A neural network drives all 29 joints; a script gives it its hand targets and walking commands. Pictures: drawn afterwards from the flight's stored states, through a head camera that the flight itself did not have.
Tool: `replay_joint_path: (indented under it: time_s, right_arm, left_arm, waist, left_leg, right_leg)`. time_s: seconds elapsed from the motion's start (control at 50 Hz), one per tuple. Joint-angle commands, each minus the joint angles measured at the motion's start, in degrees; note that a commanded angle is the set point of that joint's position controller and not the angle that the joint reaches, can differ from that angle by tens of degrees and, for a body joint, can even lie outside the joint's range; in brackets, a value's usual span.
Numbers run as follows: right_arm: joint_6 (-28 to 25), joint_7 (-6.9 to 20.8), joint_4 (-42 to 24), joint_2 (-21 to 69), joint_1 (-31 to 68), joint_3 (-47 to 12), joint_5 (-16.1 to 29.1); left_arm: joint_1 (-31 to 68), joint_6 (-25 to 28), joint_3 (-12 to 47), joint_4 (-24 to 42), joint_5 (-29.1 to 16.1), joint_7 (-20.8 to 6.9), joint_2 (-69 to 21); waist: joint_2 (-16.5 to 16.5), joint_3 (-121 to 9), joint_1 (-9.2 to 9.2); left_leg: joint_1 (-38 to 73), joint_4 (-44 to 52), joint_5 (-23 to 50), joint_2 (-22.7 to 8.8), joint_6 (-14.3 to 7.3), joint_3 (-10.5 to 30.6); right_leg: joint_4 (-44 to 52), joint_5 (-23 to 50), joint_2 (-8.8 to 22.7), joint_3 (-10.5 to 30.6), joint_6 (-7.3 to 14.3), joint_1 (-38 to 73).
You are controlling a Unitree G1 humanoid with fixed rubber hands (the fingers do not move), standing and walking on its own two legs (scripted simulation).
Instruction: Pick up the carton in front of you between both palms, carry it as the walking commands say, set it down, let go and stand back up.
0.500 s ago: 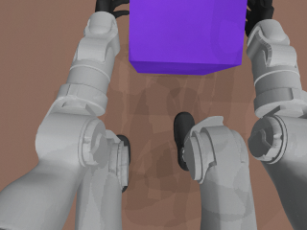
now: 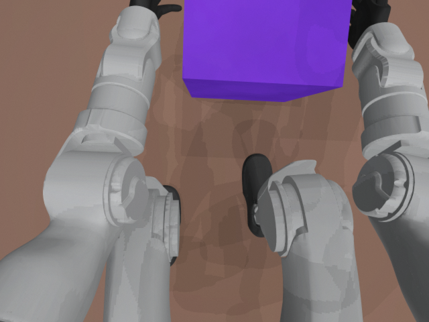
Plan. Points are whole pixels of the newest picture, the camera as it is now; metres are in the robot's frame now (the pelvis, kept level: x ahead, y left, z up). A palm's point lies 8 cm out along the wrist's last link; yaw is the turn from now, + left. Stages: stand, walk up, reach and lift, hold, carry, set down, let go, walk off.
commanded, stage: set down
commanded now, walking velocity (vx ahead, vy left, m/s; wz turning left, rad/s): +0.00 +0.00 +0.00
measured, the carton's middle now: (251, 34) +0.52 -0.12 -0.24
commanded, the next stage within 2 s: let go in 1.40 s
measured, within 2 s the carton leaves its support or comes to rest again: neither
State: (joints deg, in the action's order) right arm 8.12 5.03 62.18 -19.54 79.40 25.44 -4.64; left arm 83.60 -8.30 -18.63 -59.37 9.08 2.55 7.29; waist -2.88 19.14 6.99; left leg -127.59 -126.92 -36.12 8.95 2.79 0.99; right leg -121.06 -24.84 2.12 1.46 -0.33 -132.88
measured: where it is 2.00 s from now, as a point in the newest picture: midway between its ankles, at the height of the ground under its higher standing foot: (212, 224)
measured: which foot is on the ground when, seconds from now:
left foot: down 0.00-1.00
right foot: down 0.00-1.00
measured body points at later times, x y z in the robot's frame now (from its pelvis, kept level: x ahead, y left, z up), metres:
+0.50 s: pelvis +0.01 +0.00 +0.01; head +0.36 -0.05 +0.27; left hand +0.58 +0.06 -0.14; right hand +0.51 -0.32 -0.15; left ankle +0.10 +0.11 -0.34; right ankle +0.15 -0.13 -0.34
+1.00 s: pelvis +0.03 -0.01 +0.13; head +0.35 -0.05 +0.44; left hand +0.58 +0.06 +0.01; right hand +0.50 -0.32 +0.01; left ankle +0.10 +0.11 -0.34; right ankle +0.15 -0.13 -0.34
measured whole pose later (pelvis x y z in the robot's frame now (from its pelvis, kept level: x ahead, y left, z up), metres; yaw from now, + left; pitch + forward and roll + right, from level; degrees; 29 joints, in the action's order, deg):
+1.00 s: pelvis +0.03 -0.01 +0.13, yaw -1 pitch +46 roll +3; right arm 8.6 0.5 47.6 -19.3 62.7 19.4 4.5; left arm 67.2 -11.6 -9.4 -46.2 -1.7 8.0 12.6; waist -2.1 -0.2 6.2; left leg -112.8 -101.2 -34.5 5.3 2.3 1.4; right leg -97.1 -23.9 -0.3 1.8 0.1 -119.2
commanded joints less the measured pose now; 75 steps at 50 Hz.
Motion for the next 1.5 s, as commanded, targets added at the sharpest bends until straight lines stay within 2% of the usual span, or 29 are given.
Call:
replay_joint_path:
  time_s: [0.0, 0.06, 0.1, 0.2, 0.28, 0.4, 0.48, 0.56, 0.62, 0.74, 0.9, 1.0, 1.1, 1.22, 1.34, 1.42, 1.48]
  right_arm:
    - [-1.52, 3.94, 2.03, 13.18, 15.88, -5.7, 0.81]
    - [-5.83, -3.15, 4.02, -9.46, 10.05, -1.93, 3.61]
    - [-8.16, -5.55, 4.57, -12.5, 12.37, -3.37, 6.68]
    - [-11.09, -6.54, 1.29, -15.52, 13.77, -7.23, 12.25]
    - [-10.91, -6.21, -1.16, -16.0, 12.05, -9.05, 14.97]
    - [-8.39, -6.36, -7.33, -15.13, 7.19, -10.68, 17.18]
    - [-4.9, -6.79, -13.66, -14.34, 6.12, -9.99, 15.96]
    - [-2.46, -6.67, -12.9, -11.63, 6.03, -9.04, 13.4]
    - [-2.41, -6.39, -12.37, -9.72, 5.8, -8.91, 11.82]
    - [-2.52, -5.91, -12.5, -8.35, 2.23, -7.17, 9.53]
    - [-1.11, -5.0, -19.94, -9.31, -3.63, -4.76, 8.72]
    - [0.2, -3.87, -23.5, -8.73, -6.39, -5.24, 9.61]
    - [0.65, -2.8, -23.52, -7.31, -8.78, -5.38, 9.38]
    - [-0.09, -2.09, -22.39, -6.12, -11.02, -4.43, 7.52]
    - [-1.13, -1.63, -21.56, -5.32, -12.2, -3.63, 5.97]
    - [-1.91, -1.04, -20.18, -4.15, -14.26, -3.51, 4.28]
    - [-2.07, -0.33, -21.31, -3.9, -19.51, -4.07, 2.4]
  left_arm:
    - [13.77, 0.18, 7.11, -1.18, -1.15, -2.98, -11.14]
    - [11.02, 2.52, 7.86, 0.15, -5.38, 3.03, 10.97]
    - [14.06, 3.69, 11.19, 0.19, -9.99, 4.74, 13.07]
    - [16.2, 4.91, 18.07, 5.83, -18.28, 4.22, 11.89]
    - [14.38, 4.59, 19.66, 9.19, -20.57, 4.25, 12.79]
    - [8.94, 2.7, 16.88, 14.05, -18.04, 5.92, 14.32]
    - [8.16, -0.07, 14.29, 18.65, -15.95, 7.32, 13.93]
    - [7.01, -1.93, 10.21, 14.51, -13.81, 6.96, 13.09]
    - [5.83, -1.5, 8.26, 11.18, -12.5, 6.12, 12.27]
    - [3.33, -0.63, 7.44, 9.89, -11.23, 5.46, 10.87]
    - [0.02, -1.76, 9.12, 18.73, -10.82, 5.53, 9.9]
    - [-3.45, -2.91, 8.86, 22.55, -10.5, 5.38, 9.52]
    - [-7.2, -2.99, 7.47, 22.5, -9.88, 4.59, 9.0]
    - [-10.4, -2.04, 6.24, 21.12, -9.03, 3.32, 8.21]
    - [-11.51, -1.21, 5.75, 20.31, -8.26, 2.28, 7.78]
    - [-13.98, -0.6, 4.73, 18.62, -6.64, 1.92, 6.7]
    - [-19.87, -0.55, 4.24, 19.6, -4.42, 2.37, 5.23]
  waist:
    - [-2.92, -45.15, 1.57]
    - [-2.13, -48.71, 2.7]
    - [-2.63, -50.82, 3.9]
    - [-4.52, -59.19, 6.59]
    - [-3.24, -66.25, 6.99]
    - [-1.46, -78.14, 4.72]
    - [0.31, -82.05, 3.58]
    - [3.13, -71.29, 1.99]
    - [4.35, -68.75, 1.07]
    - [3.86, -72.14, 1.57]
    - [0.24, -83.79, 2.94]
    - [-0.11, -85.73, 2.14]
    - [1.11, -83.41, 1.17]
    - [2.16, -80.3, 1.03]
    - [1.53, -77.75, 1.18]
    - [1.27, -76.05, 0.42]
    - [1.45, -78.46, -0.16]
  left_leg:
    - [13.6, 13.51, 2.75, -0.72, -1.23, -3.2]
    - [18.02, 13.43, 4.74, -2.18, -0.4, -2.38]
    - [18.81, 12.37, 7.34, -2.72, -0.09, -1.56]
    - [20.91, 9.81, 15.39, -3.64, 0.86, -0.7]
    - [22.1, 9.47, 16.83, -3.54, 1.05, -1.71]
    - [25.64, 11.99, 14.37, -2.19, 0.75, -5.11]
    - [27.01, 16.62, 9.02, -1.4, -0.04, -6.55]
    - [21.55, 20.95, 2.38, -1.27, -1.14, -6.33]
    - [20.03, 23.3, 2.13, -1.39, -1.38, -6.16]
    - [22.21, 28.56, 4.07, -1.19, -0.98, -6.06]
    - [32.57, 35.1, 10.64, -0.66, 0.01, -6.13]
    - [36.61, 40.0, 13.77, -0.72, 0.16, -6.04]
    - [37.65, 45.73, 15.18, -1.02, 0.14, -5.72]
    - [40.99, 52.98, 16.61, -1.41, 0.13, -4.84]
    - [47.35, 60.03, 18.22, -1.88, 0.27, -3.9]
    - [50.78, 64.12, 19.48, -2.32, 0.42, -3.45]
    - [55.45, 67.36, 22.14, -2.43, 0.65, -3.24]
  right_leg:
    - [6.89, 2.66, -3.23, -1.22, 0.06, 31.5]
    - [6.3, 5.54, -1.68, -1.66, -0.82, 33.67]
    - [5.42, 9.86, -1.16, -1.19, -0.73, 34.8]
    - [3.26, 21.28, -0.2, -0.88, 0.11, 39.9]
    - [3.14, 25.82, 0.0, -1.06, -0.04, 47.36]
    - [5.53, 26.6, -1.52, -2.67, -0.77, 57.41]
    - [10.04, 21.08, -2.77, -4.18, -1.32, 60.89]
    - [14.9, 11.72, -3.1, -4.12, -1.76, 54.86]
    - [17.48, 9.92, -3.11, -4.06, -2.02, 52.87]
    - [22.29, 12.48, -3.61, -4.42, -2.27, 54.76]
    - [28.58, 21.46, -4.68, -5.59, -1.68, 62.52]
    - [33.15, 25.5, -5.2, -5.4, -1.63, 67.89]
    - [38.3, 27.46, -5.34, -4.63, -1.92, 72.62]
    - [45.13, 28.21, -5.13, -3.99, -2.05, 76.8]
    - [52.39, 28.32, -4.78, -3.59, -1.81, 80.43]
    - [56.39, 28.09, -4.61, -3.22, -1.69, 82.54]
    - [59.12, 30.24, -4.57, -3.05, -1.41, 87.88]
